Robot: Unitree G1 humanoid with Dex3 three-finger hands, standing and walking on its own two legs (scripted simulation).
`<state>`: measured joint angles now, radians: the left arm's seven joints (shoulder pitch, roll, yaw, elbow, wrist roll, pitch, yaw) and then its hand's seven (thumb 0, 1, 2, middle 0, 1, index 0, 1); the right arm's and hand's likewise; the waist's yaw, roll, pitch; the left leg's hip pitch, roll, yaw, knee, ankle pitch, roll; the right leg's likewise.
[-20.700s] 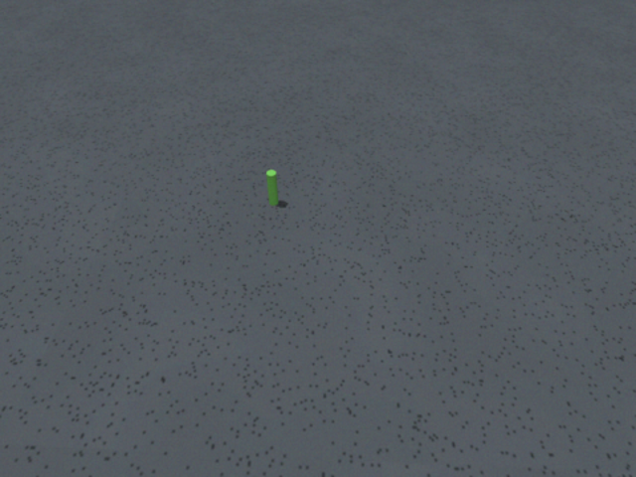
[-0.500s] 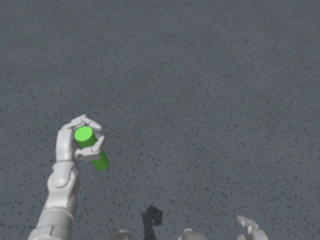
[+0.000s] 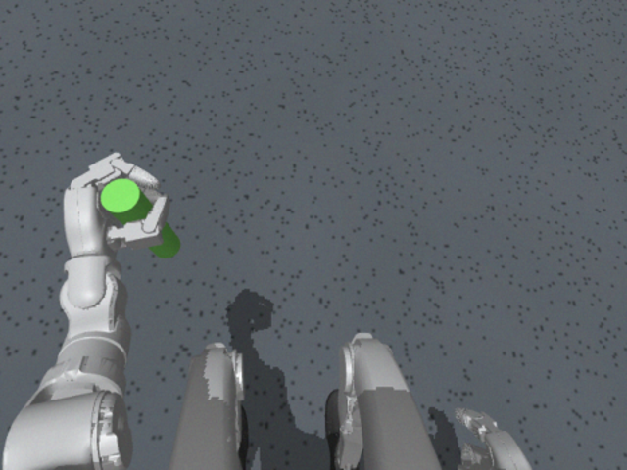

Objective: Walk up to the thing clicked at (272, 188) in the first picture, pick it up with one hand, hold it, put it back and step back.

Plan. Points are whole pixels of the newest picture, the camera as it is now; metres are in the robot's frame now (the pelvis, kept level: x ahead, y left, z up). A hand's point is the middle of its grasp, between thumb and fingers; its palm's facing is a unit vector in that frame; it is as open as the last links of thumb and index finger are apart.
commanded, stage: crouch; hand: left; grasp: from the side
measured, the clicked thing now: (147, 224) +0.43 +0.20 -0.07
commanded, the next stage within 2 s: lower in 1.08 s
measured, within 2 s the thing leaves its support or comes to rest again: rests again in 1.98 s
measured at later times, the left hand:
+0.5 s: hand (173, 232) +0.48 +0.20 -0.21, palm faces +0.15 -0.99 -0.03, open 5.5 cm
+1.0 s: hand (180, 239) +0.50 +0.21 -0.30, palm faces +0.14 -0.99 -0.03, open 5.5 cm
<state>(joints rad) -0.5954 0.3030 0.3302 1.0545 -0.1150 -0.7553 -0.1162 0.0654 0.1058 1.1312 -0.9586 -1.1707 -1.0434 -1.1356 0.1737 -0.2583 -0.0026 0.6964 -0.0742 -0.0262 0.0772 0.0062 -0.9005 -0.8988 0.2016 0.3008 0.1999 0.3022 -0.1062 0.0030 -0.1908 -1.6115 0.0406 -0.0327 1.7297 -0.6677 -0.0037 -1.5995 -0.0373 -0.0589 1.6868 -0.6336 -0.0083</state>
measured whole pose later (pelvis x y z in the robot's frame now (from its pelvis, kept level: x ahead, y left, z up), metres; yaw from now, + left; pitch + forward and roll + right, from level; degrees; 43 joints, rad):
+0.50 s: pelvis -0.05 +0.00 -0.17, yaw -3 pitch +31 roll -5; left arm -0.91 0.57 0.51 1.33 0.01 -0.76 -0.10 0.07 0.10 1.14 -0.97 -1.16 -1.05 -1.13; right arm 0.16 -0.28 0.10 0.73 -0.14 0.01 0.11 0.00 -0.92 -0.90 0.20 0.30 0.20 0.30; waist -0.24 -0.03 -0.05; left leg -2.16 0.04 -0.09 2.28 -0.67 0.00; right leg -2.12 -0.04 -0.09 2.19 -0.62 -0.01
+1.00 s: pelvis -0.05 +0.01 -0.22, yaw -7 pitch +27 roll -10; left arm -0.91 0.70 0.56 1.31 0.02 -0.76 -0.11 0.07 0.10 1.14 -0.97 -1.16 -1.05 -1.12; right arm 0.09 -0.33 0.22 0.67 -0.21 0.04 0.13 0.00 -0.90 -0.90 0.20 0.30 0.20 0.30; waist -0.28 -0.08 0.09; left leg -2.28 0.03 -0.17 2.48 -0.69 0.01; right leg -2.20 -0.03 -0.15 2.33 -0.61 0.00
